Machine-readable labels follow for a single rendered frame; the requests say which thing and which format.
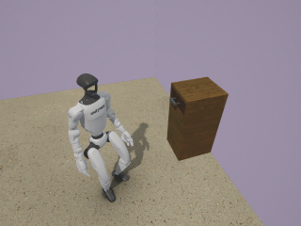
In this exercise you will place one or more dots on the drawer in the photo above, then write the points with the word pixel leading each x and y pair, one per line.
pixel 179 100

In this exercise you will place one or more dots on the robot left foot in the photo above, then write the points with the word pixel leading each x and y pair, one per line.
pixel 121 176

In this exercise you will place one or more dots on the cabinet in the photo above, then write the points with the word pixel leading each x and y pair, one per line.
pixel 193 133

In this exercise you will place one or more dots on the robot left hand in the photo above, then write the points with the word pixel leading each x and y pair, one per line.
pixel 126 137

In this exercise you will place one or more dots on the right robot forearm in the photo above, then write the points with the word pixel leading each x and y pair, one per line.
pixel 76 146

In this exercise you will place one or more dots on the left robot forearm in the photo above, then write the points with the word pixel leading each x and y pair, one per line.
pixel 116 123

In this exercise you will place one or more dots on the handle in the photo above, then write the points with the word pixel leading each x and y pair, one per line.
pixel 172 101

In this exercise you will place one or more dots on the left robot shin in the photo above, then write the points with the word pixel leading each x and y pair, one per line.
pixel 121 168

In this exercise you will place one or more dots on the robot right hand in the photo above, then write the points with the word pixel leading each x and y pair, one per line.
pixel 82 167

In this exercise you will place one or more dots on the robot left upper arm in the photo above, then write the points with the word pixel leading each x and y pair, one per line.
pixel 107 97

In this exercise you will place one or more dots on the robot right upper arm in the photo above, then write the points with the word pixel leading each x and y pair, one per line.
pixel 75 113

